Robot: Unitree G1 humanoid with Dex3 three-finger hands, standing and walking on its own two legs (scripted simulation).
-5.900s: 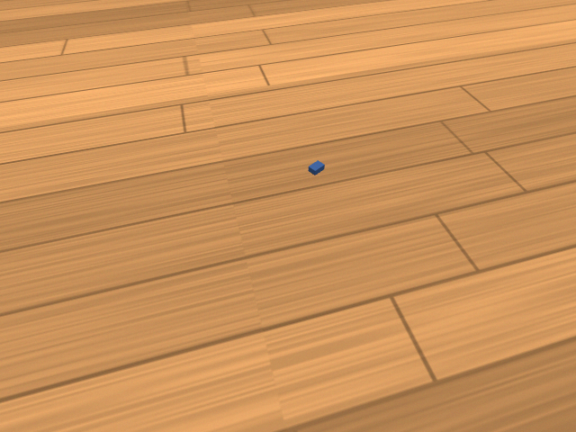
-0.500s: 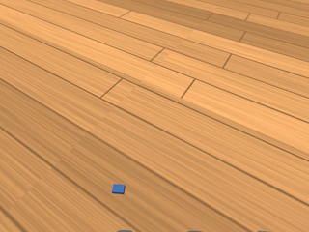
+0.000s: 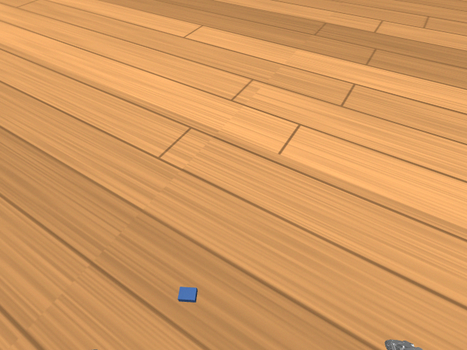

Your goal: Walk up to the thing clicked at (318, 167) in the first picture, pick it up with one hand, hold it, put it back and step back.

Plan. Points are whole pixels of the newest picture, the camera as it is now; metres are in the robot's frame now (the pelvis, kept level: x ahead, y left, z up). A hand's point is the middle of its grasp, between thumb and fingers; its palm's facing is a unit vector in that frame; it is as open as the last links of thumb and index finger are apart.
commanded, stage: walk up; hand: left
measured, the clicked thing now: (187, 294) +0.45 +0.22 -0.76
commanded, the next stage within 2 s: stand in 0.46 s
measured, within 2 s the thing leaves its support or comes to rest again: neither
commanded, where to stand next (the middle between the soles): +0.07 +0.00 m, yaw -3 degrees
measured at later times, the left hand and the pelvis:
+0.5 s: hand out of the picture +0.10 +0.26 -0.15, palm faces -0.01 -0.94 -0.35, open 7.4 cm; pelvis +0.01 +0.00 +0.00, yaw +0 degrees
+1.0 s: hand out of the picture +0.09 +0.25 -0.15, palm faces +0.00 -0.94 -0.34, open 7.4 cm; pelvis +0.02 -0.01 +0.00, yaw +0 degrees
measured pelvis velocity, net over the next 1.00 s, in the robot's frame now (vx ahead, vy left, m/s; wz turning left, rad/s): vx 0.02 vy -0.01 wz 0.01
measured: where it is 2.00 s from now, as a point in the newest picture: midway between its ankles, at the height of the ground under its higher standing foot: outside the picture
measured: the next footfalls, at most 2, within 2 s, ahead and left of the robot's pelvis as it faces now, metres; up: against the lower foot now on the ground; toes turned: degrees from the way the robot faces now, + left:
none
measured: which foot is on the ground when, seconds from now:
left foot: down 0.00-1.00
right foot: down 0.00-1.00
